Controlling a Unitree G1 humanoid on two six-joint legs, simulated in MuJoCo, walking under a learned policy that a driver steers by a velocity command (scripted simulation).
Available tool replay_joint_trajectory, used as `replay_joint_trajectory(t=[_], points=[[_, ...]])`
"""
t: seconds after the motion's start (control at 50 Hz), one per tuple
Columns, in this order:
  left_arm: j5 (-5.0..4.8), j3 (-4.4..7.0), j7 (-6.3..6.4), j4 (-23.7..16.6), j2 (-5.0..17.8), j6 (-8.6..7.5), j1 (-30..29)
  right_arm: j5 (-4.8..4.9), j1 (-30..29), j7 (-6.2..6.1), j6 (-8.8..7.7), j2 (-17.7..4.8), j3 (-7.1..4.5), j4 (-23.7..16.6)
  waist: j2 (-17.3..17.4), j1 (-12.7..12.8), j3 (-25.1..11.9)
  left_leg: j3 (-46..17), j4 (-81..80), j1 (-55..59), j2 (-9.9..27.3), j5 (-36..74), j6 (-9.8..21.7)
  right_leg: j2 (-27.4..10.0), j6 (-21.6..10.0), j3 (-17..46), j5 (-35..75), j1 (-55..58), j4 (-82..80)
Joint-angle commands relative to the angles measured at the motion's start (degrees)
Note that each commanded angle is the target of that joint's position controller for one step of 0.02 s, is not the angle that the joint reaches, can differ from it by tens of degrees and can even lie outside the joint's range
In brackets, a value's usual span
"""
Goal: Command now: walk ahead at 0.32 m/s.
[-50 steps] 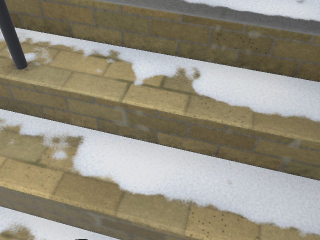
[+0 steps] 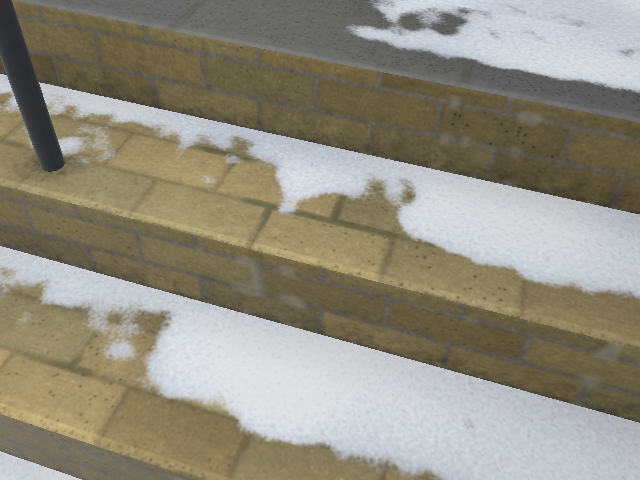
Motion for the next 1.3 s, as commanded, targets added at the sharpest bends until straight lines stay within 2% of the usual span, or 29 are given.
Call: replay_joint_trajectory(t=[0.02, 0.06, 0.08, 0.14, 0.16, 0.2, 0.26, 0.28, 0.3, 0.32, 0.36, 0.42, 0.48, 0.54, 0.62, 0.68, 0.72, 0.76, 0.8, 0.82, 0.84, 0.88, 0.92, 1.08, 1.18, 1.22, 1.24, 1.26, 1.3], points=[[-0.74, -1.75, -0.70, -7.56, -4.08, -3.68, -9.02, -0.80, 12.80, 0.78, -1.54, -11.41, -2.60, 1.11, 11.85, -1.02, 0.52, -11.03, 4.43, 15.93, 14.46, 56.75, 7.40, 4.41, 0.43, -1.76, 3.11, -31.47, 36.47], [2.23, -2.78, -2.28, -18.16, -0.47, -3.09, -28.68, 0.83, 5.84, -2.57, -1.77, -10.53, -2.84, -0.15, 20.80, -2.05, 12.26, -27.83, -20.01, 9.99, 21.07, -4.16, 18.54, -3.38, 1.67, -3.81, 0.18, -43.84, 34.20], [2.60, -2.36, -3.62, -19.29, 1.75, -2.55, -32.82, 1.14, 6.60, -3.95, -2.25, -5.46, -1.64, 1.42, 11.99, -2.93, 16.43, -27.34, -23.39, 8.86, 18.87, -15.33, 17.71, -4.39, 0.05, -2.14, 2.67, -45.13, 32.15], [2.77, -4.13, -5.45, -19.02, -1.60, -1.64, -26.10, 1.02, 11.12, -4.62, -4.17, -6.96, -1.69, 6.64, 1.07, -0.18, 14.14, -16.86, -25.03, 10.99, 13.54, -4.14, 13.26, -5.07, -4.64, -4.70, 3.43, -37.91, 20.37], [2.22, -5.10, -5.77, -18.80, -2.96, -1.40, -24.60, 1.24, 10.95, -4.41, -3.92, -6.95, -1.59, 7.36, 0.72, 0.36, 11.89, -12.43, -26.55, 10.46, 11.73, 1.54, 12.39, -4.69, -5.30, -7.07, 3.22, -32.84, 16.06], [0.48, -5.59, -5.29, -15.04, -3.56, -2.71, -12.76, 1.86, -4.02, -3.10, -4.88, -6.48, -0.60, 1.28, -2.95, 8.19, 5.23, 5.71, -22.89, -11.20, 5.17, 60.39, 9.09, -0.95, -6.08, -14.12, 8.58, 4.42, -8.58], [-2.27, -3.96, -2.00, -9.82, 1.36, -2.13, 1.34, 4.22, 2.60, -2.07, -7.04, -14.20, -3.08, 3.47, 13.86, 12.76, -11.50, 2.56, 4.01, 1.05, 10.05, 120.05, 10.09, 7.61, -5.17, -12.15, 8.72, 23.58, -25.89], [-0.63, -1.99, -2.18, -7.76, 5.75, -2.78, 7.21, 4.76, 1.79, -1.17, -7.89, -15.72, -4.14, 1.72, 12.76, 14.97, -15.32, 1.23, 21.01, -2.15, 8.14, 113.16, 9.73, 6.79, -6.36, -0.19, 5.16, 32.12, -39.21], [1.88, 1.13, -1.90, -4.71, 15.45, -3.00, 14.46, 4.57, 1.15, 1.34, -8.84, -11.28, -3.90, -2.13, -10.92, 14.53, -18.33, -0.75, 47.05, -18.12, -3.17, 64.99, 5.71, -9.19, -13.45, 33.28, 19.37, 44.53, -62.84], [1.38, 2.22, -1.43, -1.87, 16.33, -2.39, 9.07, 0.53, -2.50, 2.86, -8.58, -9.13, -4.67, -3.45, -17.90, 11.43, -19.85, -10.85, 76.21, -29.12, -14.92, 12.54, 4.13, -13.70, -17.38, 57.13, 24.49, 43.35, -83.47], [1.24, 2.15, -3.91, 0.62, 11.11, -4.10, -1.55, -2.07, -12.17, 2.41, -7.54, -0.14, -2.06, -12.58, -4.07, 3.92, -2.92, -13.32, 105.02, -50.37, -11.53, 9.00, 6.20, -14.88, -16.02, 43.76, -8.16, 30.12, -79.78], [2.16, -1.74, -5.57, 10.01, -2.06, -6.34, 3.00, -0.43, -8.36, -0.20, -4.04, 6.55, 1.62, -14.53, 1.14, -3.81, 9.32, -14.16, 108.39, -61.85, -9.84, 4.06, 7.93, -9.52, -7.00, 15.00, 14.09, 20.86, -76.29], [2.17, -1.78, -6.99, 10.24, 1.10, -8.81, -1.24, 1.30, -11.34, -0.49, -1.11, 3.54, 1.36, -16.16, 1.73, -6.74, 11.76, -10.80, 95.73, -59.47, -9.60, 2.23, 6.28, -6.77, -4.70, 1.03, 19.08, 11.83, -81.02], [1.69, -1.19, -6.75, 11.09, 6.43, -10.30, 5.99, 0.81, -18.62, -1.80, 0.10, 3.78, 1.44, -19.67, -1.33, -3.89, 10.31, -2.47, 98.43, -65.16, -8.28, -1.15, 4.41, -8.58, -7.93, 2.45, 16.46, 18.07, -87.70], [-0.62, -2.06, -3.71, 16.36, 3.21, -8.88, 21.28, -0.30, -33.97, -0.87, -0.53, 7.00, 4.32, -28.68, -3.04, 3.03, 9.74, 2.80, 86.69, -83.02, 1.92, -9.37, 5.23, -10.15, -8.69, 8.81, 19.69, 43.13, -93.47], [-1.38, -0.80, -1.41, 15.27, 4.46, -7.72, 23.82, -1.07, -37.52, 1.86, -0.31, 7.91, 5.33, -30.69, -4.38, 7.23, 2.55, 6.76, 66.09, -62.87, 1.61, -11.65, 4.48, -12.15, -11.85, 7.22, 46.23, 49.13, -102.98], [-0.46, -0.34, -2.98, 10.45, 8.25, -8.35, 17.61, 1.75, -27.68, 1.90, -0.25, 7.11, 3.76, -25.29, -7.45, 1.79, -7.36, 13.87, 53.23, -30.38, -7.28, -19.75, 5.93, -11.66, -11.19, 0.56, 98.44, 42.32, -92.01], [-1.77, 1.93, -5.32, 8.17, 17.05, -11.00, 13.01, 2.52, -5.71, -0.03, -0.12, -1.84, 0.10, -19.90, -11.46, -10.35, -21.69, 6.96, 41.47, -11.57, -9.39, -11.98, 8.47, -14.67, -8.33, 1.13, 123.41, 49.43, -69.26], [-3.83, 1.87, -9.18, 3.26, 9.82, -13.26, 10.52, -1.92, 2.28, -2.27, -0.84, -10.98, -3.98, -17.24, 2.26, -12.60, -26.59, -39.27, 15.41, 4.05, 11.94, -35.69, 15.55, -0.26, -3.73, 3.99, 79.58, 22.42, -32.01], [-0.25, 2.89, -10.03, 1.19, 7.33, -12.90, 6.81, -0.27, -2.83, -1.79, 0.43, -13.89, -5.12, -15.38, 10.64, -9.74, -25.38, -59.10, -4.62, -0.65, 15.36, -44.04, 16.92, 6.43, -2.39, 6.49, 37.18, 14.23, -3.27], [1.50, 2.34, -8.65, -2.06, 1.17, -11.63, 7.38, 0.57, -10.97, -1.04, -0.64, -11.68, -4.76, -14.96, 4.62, -2.87, -18.88, -54.57, -5.68, -8.43, 18.79, -44.53, 14.82, 2.77, -1.43, 11.88, 37.70, 8.41, 10.98], [2.73, 0.50, -6.70, -6.31, -2.03, -9.76, 1.50, 0.42, -12.81, -1.15, -3.17, -1.57, -2.00, -7.55, -3.50, 1.76, -1.40, -33.62, 2.44, -23.68, 16.06, -32.50, 11.45, 0.39, -3.44, 5.85, 40.23, 0.35, 16.83], [1.63, -1.85, -6.19, -5.66, -6.20, -7.75, 5.00, -1.15, -8.61, -0.89, -4.14, 4.59, -0.26, 0.03, -3.59, 5.88, 4.66, -18.52, 2.16, -26.97, 12.70, -15.92, 7.22, 0.94, -4.89, 7.29, 38.39, -6.08, 23.12], [0.96, -2.88, -3.88, -11.88, -6.94, -2.57, -13.66, -0.76, 4.20, 0.81, -9.48, -4.86, -1.48, 8.13, 3.20, 2.20, 8.84, 1.83, -9.89, -6.75, 13.19, 3.63, 6.22, 4.24, -5.51, 2.30, 24.41, -34.58, 37.71], [1.54, -3.60, -4.48, -17.68, -3.91, -1.46, -24.99, -0.25, 11.65, -1.25, -8.25, -3.58, -0.89, 9.87, 0.63, 0.73, 8.53, 9.81, -16.08, -0.26, 7.95, 6.11, 3.25, 0.33, -5.33, -5.97, 20.66, -30.87, 10.59], [0.89, -4.62, -6.30, -18.59, -4.97, -0.53, -25.97, 1.10, 12.60, -3.17, -7.25, -6.51, -1.52, 10.17, 5.00, -0.04, 5.38, 13.31, -23.28, 4.56, 8.85, 21.46, 6.75, -3.23, -6.50, -12.90, 13.84, -20.66, -4.40], [-0.83, -5.08, -6.38, -16.06, -5.56, -0.61, -23.21, 3.14, 6.43, -3.83, -6.45, -5.91, -0.48, 6.93, 3.59, 3.13, 3.08, 18.31, -18.42, -1.59, 6.50, 57.71, 6.72, 1.25, -6.87, -18.52, 11.00, -2.05, -18.59], [-1.06, -4.57, -5.55, -13.91, -4.37, -0.44, -17.26, 3.91, 8.34, -4.52, -6.18, -11.02, -1.64, 5.11, 6.75, 4.14, -3.23, 16.12, -9.90, -1.61, 10.35, 94.21, 7.73, 6.67, -6.36, -22.87, 11.94, 11.28, -19.01], [-0.19, -1.73, -4.79, -9.13, 2.01, -0.81, 1.29, 5.36, 5.33, -2.79, -6.22, -17.87, -3.45, 1.60, 14.31, 10.54, -15.44, 14.05, 15.95, 8.25, 13.75, 107.68, 7.36, 10.30, -9.08, -15.79, 10.02, 24.88, -33.18]])
Keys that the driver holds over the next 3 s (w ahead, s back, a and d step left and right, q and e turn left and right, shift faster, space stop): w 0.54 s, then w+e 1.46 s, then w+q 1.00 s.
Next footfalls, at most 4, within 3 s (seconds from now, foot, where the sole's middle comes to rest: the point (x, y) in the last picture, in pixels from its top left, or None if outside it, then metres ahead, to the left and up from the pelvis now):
0.26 right None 0.19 -0.05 -0.61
0.76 left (230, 412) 0.53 0.15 -0.43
1.30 right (379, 216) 0.81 -0.09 -0.25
1.80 left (372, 20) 1.17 -0.08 -0.07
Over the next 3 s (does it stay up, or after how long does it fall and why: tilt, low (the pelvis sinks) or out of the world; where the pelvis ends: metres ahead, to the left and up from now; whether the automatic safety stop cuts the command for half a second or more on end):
stays up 1.54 -0.44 0.70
